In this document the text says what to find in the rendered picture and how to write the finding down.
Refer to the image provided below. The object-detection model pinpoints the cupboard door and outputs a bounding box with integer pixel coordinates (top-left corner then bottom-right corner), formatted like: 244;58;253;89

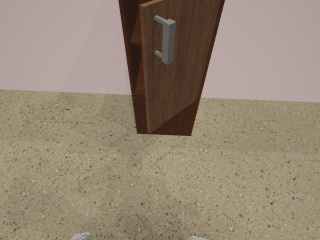
139;0;221;134

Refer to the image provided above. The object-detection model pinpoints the handle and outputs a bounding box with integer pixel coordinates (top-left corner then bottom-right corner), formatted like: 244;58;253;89
154;15;176;65

